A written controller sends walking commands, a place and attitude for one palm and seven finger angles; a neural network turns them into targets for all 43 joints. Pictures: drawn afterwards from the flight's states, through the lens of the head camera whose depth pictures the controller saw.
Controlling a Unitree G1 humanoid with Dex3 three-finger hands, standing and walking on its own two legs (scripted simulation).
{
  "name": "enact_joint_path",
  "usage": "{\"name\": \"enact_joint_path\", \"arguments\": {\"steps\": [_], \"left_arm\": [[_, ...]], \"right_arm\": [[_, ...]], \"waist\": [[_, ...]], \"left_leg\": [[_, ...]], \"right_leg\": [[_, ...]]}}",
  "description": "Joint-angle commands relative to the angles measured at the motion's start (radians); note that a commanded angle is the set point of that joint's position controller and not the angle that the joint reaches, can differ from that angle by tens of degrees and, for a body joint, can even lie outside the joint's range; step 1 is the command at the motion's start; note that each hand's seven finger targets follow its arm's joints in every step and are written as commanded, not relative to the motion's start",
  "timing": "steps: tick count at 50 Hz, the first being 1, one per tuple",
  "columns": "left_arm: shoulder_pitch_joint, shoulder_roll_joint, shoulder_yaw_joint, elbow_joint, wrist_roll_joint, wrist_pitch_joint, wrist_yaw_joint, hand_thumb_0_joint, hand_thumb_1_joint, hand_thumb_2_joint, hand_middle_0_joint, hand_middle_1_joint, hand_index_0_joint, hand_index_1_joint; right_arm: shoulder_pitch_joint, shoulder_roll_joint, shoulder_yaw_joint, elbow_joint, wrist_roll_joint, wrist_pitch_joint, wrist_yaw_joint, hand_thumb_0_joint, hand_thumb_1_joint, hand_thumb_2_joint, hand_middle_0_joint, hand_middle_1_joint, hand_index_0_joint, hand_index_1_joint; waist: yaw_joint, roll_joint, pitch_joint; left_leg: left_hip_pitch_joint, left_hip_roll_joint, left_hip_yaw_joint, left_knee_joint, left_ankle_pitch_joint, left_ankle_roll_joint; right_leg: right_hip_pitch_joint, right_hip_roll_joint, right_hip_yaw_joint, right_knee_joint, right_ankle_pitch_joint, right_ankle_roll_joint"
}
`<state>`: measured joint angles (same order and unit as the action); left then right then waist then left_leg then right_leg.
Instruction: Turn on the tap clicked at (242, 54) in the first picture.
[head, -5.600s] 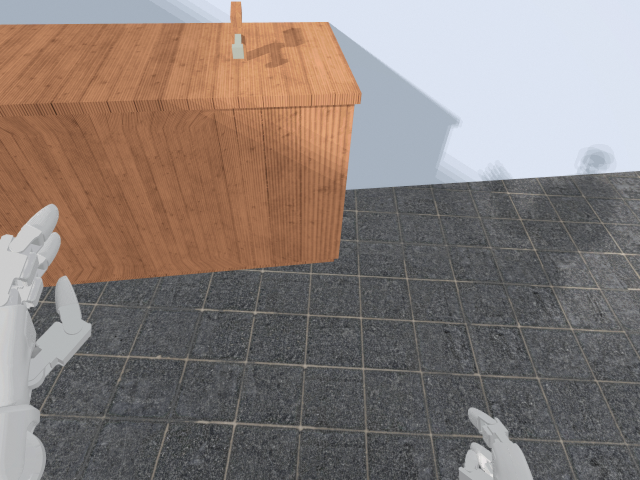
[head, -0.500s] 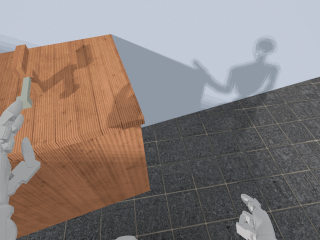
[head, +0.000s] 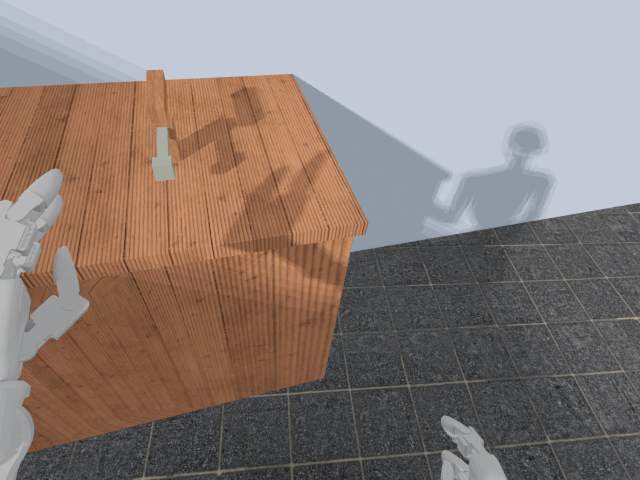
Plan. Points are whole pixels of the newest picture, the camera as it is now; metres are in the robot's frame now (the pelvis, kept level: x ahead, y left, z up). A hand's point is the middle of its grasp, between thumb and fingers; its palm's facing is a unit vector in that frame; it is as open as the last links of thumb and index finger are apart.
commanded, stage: come to a stop and stand still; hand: left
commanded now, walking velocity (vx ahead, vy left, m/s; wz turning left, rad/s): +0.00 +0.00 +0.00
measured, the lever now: (163, 168) +0.51 +0.30 +0.09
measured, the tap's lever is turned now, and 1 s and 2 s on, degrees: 0 0 0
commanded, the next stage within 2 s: look again from close up in 1.46 s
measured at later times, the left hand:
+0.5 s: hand out of the picture +0.18 +0.32 +0.19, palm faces +0.42 -0.85 -0.33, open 7.4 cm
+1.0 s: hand out of the picture +0.18 +0.37 +0.20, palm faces +0.32 -0.78 -0.54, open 7.4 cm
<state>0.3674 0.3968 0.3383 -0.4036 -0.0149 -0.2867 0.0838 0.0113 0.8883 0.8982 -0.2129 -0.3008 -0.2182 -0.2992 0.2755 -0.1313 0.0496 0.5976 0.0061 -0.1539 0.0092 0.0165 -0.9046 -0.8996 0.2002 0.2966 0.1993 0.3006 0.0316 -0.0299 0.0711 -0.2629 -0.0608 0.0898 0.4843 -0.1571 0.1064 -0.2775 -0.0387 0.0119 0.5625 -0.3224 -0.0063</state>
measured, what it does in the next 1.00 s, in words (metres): steps to the left: right foot, then left foot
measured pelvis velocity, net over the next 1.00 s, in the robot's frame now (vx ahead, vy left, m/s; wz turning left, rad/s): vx -0.04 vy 0.13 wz -0.06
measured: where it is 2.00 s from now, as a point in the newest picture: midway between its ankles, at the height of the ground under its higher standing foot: outside the picture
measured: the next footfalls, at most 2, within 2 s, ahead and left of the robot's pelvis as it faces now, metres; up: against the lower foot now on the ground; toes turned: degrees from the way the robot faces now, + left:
right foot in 0.12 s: +0.02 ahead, -0.12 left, +0.00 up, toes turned +3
left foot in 0.64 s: +0.04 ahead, +0.22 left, +0.00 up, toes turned -5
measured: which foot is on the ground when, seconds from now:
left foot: down 0.00-0.48, up 0.50-0.62, down 0.64-1.00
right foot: up 0.00-0.10, down 0.12-0.64, up 0.66-0.94, down 0.96-1.00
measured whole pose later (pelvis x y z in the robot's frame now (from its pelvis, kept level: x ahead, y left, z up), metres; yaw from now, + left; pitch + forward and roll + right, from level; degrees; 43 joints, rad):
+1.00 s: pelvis -0.04 +0.13 +0.01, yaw -3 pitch +2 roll +0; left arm 0.52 0.47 0.45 -0.52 -0.05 -0.23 0.09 0.01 0.89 0.90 -0.21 -0.30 -0.22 -0.30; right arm 0.27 -0.15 0.03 0.63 -0.02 -0.10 0.00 0.02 -0.90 -0.90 0.20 0.30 0.20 0.30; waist 0.01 0.01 0.00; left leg -0.30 -0.04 -0.02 0.44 -0.18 0.02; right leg -0.17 0.06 -0.06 0.40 -0.27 -0.06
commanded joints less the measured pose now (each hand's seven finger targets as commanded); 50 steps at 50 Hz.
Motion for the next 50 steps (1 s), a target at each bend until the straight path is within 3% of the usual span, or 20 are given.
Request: {"name": "enact_joint_path", "arguments": {"steps": [1,8,11,15,18,22,23,24,25,26,27,29,31,32,33,34,36,40,44,50], "left_arm": [[-0.22,0.153,0.155,-0.193,-0.026,-0.064,0.026,0.0,0.9,0.9,-0.2,-0.3,-0.2,-0.3],[-0.146,0.083,0.043,-0.15,-0.015,-0.003,0.027,0.0,0.9,0.9,-0.2,-0.3,-0.2,-0.3],[-0.111,0.104,0.075,-0.152,-0.018,0.015,0.023,0.0,0.9,0.9,-0.2,-0.3,-0.2,-0.3],[-0.189,0.161,0.131,-0.292,-0.027,0.007,0.023,0.0,0.9,0.9,-0.2,-0.3,-0.2,-0.3],[-0.187,0.138,0.131,-0.314,-0.017,0.012,0.026,0.0,0.9,0.9,-0.2,-0.3,-0.2,-0.3],[-0.089,0.123,0.128,-0.362,-0.047,0.036,0.023,0.0,0.9,0.9,-0.2,-0.3,-0.2,-0.3],[0.017,0.145,0.148,-0.32,-0.034,0.03,0.029,0.0,0.9,0.9,-0.2,-0.3,-0.2,-0.3],[0.098,0.143,0.129,-0.309,-0.015,0.026,0.029,0.0,0.9,0.9,-0.2,-0.3,-0.2,-0.3],[0.092,0.048,0.079,-0.266,-0.024,0.028,0.014,0.0,0.9,0.9,-0.2,-0.3,-0.2,-0.3],[0.011,0.116,0.134,-0.347,-0.036,0.025,-0.004,0.0,0.9,0.9,-0.2,-0.3,-0.2,-0.3],[-0.102,0.214,0.218,-0.424,-0.055,0.016,-0.001,0.0,0.9,0.9,-0.2,-0.3,-0.2,-0.3],[-0.092,0.083,0.122,-0.277,-0.04,0.02,-0.001,0.0,0.9,0.9,-0.2,-0.3,-0.2,-0.3],[-0.179,0.121,0.124,-0.268,-0.029,0.029,0.005,0.0,0.9,0.9,-0.2,-0.3,-0.2,-0.3],[-0.215,0.125,0.116,-0.339,-0.027,0.016,0.018,0.0,0.9,0.9,-0.2,-0.3,-0.2,-0.3],[-0.257,0.173,0.151,-0.397,-0.024,-0.001,0.025,0.0,0.9,0.9,-0.2,-0.3,-0.2,-0.3],[-0.204,0.181,0.176,-0.365,-0.017,-0.009,0.024,0.0,0.9,0.9,-0.2,-0.3,-0.2,-0.3],[-0.197,0.208,0.195,-0.495,-0.03,-0.024,0.015,0.0,0.9,0.9,-0.2,-0.3,-0.2,-0.3],[0.04,0.184,0.202,-0.475,-0.047,-0.017,0.023,0.0,0.9,0.9,-0.2,-0.3,-0.2,-0.3],[0.16,0.167,0.215,-0.31,-0.05,0.017,0.023,0.0,0.9,0.9,-0.2,-0.3,-0.2,-0.3],[0.024,0.172,0.178,-0.142,-0.054,0.049,0.028,0.0,0.9,0.9,-0.2,-0.3,-0.2,-0.3]], "right_arm": [[-0.126,-0.179,-0.089,-0.169,0.0,-0.072,-0.006,0.0,-0.9,-0.9,0.2,0.3,0.2,0.3],[-0.148,-0.186,-0.083,-0.16,-0.013,-0.064,0.011,0.0,-0.9,-0.9,0.2,0.3,0.2,0.3],[-0.159,-0.188,-0.087,-0.174,-0.013,-0.05,-0.008,0.0,-0.9,-0.9,0.2,0.3,0.2,0.3],[-0.18,-0.186,-0.079,-0.176,-0.012,-0.041,-0.027,0.0,-0.9,-0.9,0.2,0.3,0.2,0.3],[-0.172,-0.199,-0.092,-0.191,-0.003,-0.046,-0.033,0.0,-0.9,-0.9,0.2,0.3,0.2,0.3],[-0.174,-0.181,-0.128,-0.223,-0.031,-0.063,-0.009,0.0,-0.9,-0.9,0.2,0.3,0.2,0.3],[-0.159,-0.189,-0.137,-0.211,-0.017,-0.057,0.002,0.0,-0.9,-0.9,0.2,0.3,0.2,0.3],[-0.13,-0.204,-0.143,-0.191,0.014,-0.036,0.015,0.0,-0.9,-0.9,0.2,0.3,0.2,0.3],[-0.123,-0.212,-0.139,-0.168,0.026,-0.003,0.017,0.0,-0.9,-0.9,0.2,0.3,0.2,0.3],[-0.179,-0.184,-0.128,-0.183,0.025,0.014,0.022,0.0,-0.9,-0.9,0.2,0.3,0.2,0.3],[-0.212,-0.13,-0.091,-0.193,-0.001,0.002,0.045,0.0,-0.9,-0.9,0.2,0.3,0.2,0.3],[-0.137,-0.15,-0.091,-0.137,0.014,0.015,0.024,0.0,-0.9,-0.9,0.2,0.3,0.2,0.3],[-0.147,-0.182,-0.108,-0.096,0.018,-0.008,-0.004,0.0,-0.9,-0.9,0.2,0.3,0.2,0.3],[-0.132,-0.206,-0.122,-0.112,0.006,-0.027,-0.007,0.0,-0.9,-0.9,0.2,0.3,0.2,0.3],[-0.129,-0.194,-0.13,-0.124,0.0,-0.044,-0.007,0.0,-0.9,-0.9,0.2,0.3,0.2,0.3],[-0.136,-0.172,-0.126,-0.128,0.001,-0.058,-0.009,0.0,-0.9,-0.9,0.2,0.3,0.2,0.3],[-0.154,-0.152,-0.103,-0.122,-0.018,-0.084,0.009,0.0,-0.9,-0.9,0.2,0.3,0.2,0.3],[-0.173,-0.181,-0.1,-0.151,-0.012,-0.081,0.024,0.0,-0.9,-0.9,0.2,0.3,0.2,0.3],[-0.119,-0.175,-0.094,-0.152,-0.015,-0.028,0.003,0.0,-0.9,-0.9,0.2,0.3,0.2,0.3],[-0.11,-0.177,-0.088,-0.116,-0.017,0.006,-0.032,0.0,-0.9,-0.9,0.2,0.3,0.2,0.3]], "waist": [[0.001,0.198,-0.105],[-0.003,0.077,-0.104],[-0.007,-0.107,-0.117],[-0.028,0.063,-0.145],[-0.003,0.319,-0.141],[0.05,0.363,-0.18],[0.086,0.165,-0.202],[0.079,-0.345,-0.135],[0.015,-0.345,-0.108],[0.007,-0.253,-0.071],[-0.013,-0.159,-0.083],[-0.054,-0.008,-0.115],[-0.06,0.313,-0.089],[-0.05,0.491,-0.097],[-0.048,0.45,-0.095],[-0.041,0.286,-0.082],[-0.057,0.292,-0.107],[-0.012,0.188,-0.205],[-0.02,0.178,-0.194],[-0.041,0.082,-0.155]], "left_leg": [[-0.187,0.238,-0.251,-0.386,-0.56,-0.114],[0.046,0.139,-0.175,-0.237,-0.326,-0.185],[0.2,0.073,-0.127,0.002,-0.163,-0.129],[0.218,0.106,-0.213,-0.119,-0.195,-0.148],[0.022,0.238,-0.417,-0.511,-0.643,-0.186],[-0.057,0.079,-0.075,-0.458,-0.162,-0.479],[-0.083,-0.029,0.063,-0.051,-0.08,-0.471],[0.05,-0.048,-0.125,0.674,-0.293,-0.273],[-0.056,0.015,-0.345,0.92,-0.398,-0.157],[-0.193,0.054,-0.345,1.033,-0.397,-0.004],[-0.275,0.178,-0.41,0.87,-0.436,-0.078],[-0.001,0.082,-0.176,0.258,-0.203,-0.126],[0.153,0.017,-0.111,-0.023,-0.058,-0.128],[0.157,0.195,-0.365,-0.122,0.041,-0.051],[0.051,0.284,-0.566,-0.201,0.006,0.039],[0.048,0.282,-0.545,-0.209,0.079,0.063],[0.046,0.305,-0.677,-0.261,-0.02,0.007],[0.027,0.276,-0.413,-0.214,-0.069,0.002],[-0.094,0.232,-0.342,-0.268,-0.307,-0.075],[-0.009,0.139,-0.239,-0.13,0.125,-0.161]], "right_leg": [[0.178,0.057,-0.061,0.059,-0.03,-0.009],[0.048,0.014,0.052,-0.294,-0.07,-0.065],[-0.178,-0.066,0.184,-0.405,-0.215,-0.099],[-0.15,-0.004,0.092,-0.272,-0.151,-0.055],[0.025,0.142,-0.03,0.125,-0.126,-0.015],[0.295,0.178,-0.193,-0.043,-0.205,-0.043],[0.354,0.077,-0.15,-0.261,-0.152,-0.105],[-0.073,-0.236,0.164,-0.329,-0.022,-0.213],[-0.227,-0.331,0.267,-0.26,0.063,-0.256],[-0.197,-0.349,0.266,-0.25,0.111,-0.268],[-0.14,-0.399,0.313,-0.16,0.115,-0.268],[-0.195,-0.135,0.075,-0.08,-0.11,-0.094],[-0.197,0.029,-0.019,0.221,-0.099,-0.048],[-0.256,0.086,-0.061,0.417,-0.246,-0.006],[-0.251,0.13,-0.011,0.554,-0.328,-0.001],[-0.272,0.116,0.009,0.569,-0.259,-0.001],[-0.282,0.075,0.1,0.646,-0.181,0.003],[-0.079,0.046,0.021,0.291,-0.053,-0.002],[0.175,0.117,-0.098,-0.05,-0.065,-0.018],[0.211,0.013,-0.009,-0.245,0.208,-0.049]]}}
